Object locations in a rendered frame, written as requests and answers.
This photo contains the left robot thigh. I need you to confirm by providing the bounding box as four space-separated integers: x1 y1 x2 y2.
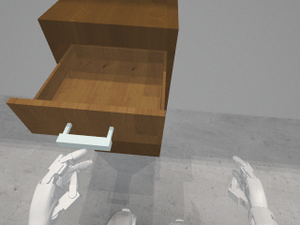
107 211 137 225

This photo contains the handle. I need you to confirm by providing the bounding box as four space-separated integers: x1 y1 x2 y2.
56 123 114 151

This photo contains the drawer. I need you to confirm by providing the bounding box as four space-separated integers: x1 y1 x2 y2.
6 44 167 145

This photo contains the right robot forearm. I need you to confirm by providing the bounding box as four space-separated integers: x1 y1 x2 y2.
247 207 278 225

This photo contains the right robot hand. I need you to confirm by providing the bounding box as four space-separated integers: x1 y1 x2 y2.
228 156 268 211

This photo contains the left robot hand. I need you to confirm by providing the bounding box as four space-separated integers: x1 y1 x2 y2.
28 148 94 225

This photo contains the cabinet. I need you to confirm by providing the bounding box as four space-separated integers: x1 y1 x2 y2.
37 0 179 158

